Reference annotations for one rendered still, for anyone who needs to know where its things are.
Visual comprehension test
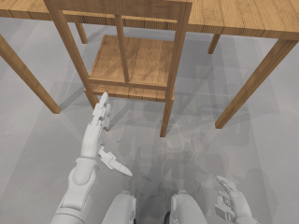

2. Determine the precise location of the right robot hand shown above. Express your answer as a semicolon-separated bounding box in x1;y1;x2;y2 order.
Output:
215;175;253;224

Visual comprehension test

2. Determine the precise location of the left robot forearm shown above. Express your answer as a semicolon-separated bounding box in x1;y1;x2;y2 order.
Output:
50;157;100;224

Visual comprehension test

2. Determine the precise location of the robot right shin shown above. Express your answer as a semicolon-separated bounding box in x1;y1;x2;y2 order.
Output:
169;190;187;224

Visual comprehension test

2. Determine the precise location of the left robot thigh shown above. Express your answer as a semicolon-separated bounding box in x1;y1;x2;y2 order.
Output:
102;194;136;224

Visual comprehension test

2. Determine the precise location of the chair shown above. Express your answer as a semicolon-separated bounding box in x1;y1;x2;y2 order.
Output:
43;0;193;138

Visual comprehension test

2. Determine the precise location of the left robot hand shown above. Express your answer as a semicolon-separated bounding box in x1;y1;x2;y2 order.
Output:
80;91;133;177

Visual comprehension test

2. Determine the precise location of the table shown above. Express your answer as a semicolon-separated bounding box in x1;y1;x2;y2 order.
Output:
0;0;299;129

